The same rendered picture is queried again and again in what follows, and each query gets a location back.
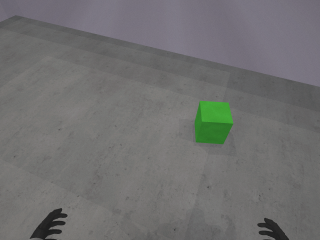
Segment robot left hand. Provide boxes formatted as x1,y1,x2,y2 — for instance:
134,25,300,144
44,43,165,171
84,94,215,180
30,208,68,240

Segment carton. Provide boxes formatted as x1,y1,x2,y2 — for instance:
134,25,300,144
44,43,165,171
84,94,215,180
194,101,234,144

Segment robot right hand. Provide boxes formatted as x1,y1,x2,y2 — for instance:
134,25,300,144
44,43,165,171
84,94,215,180
257,218,289,240

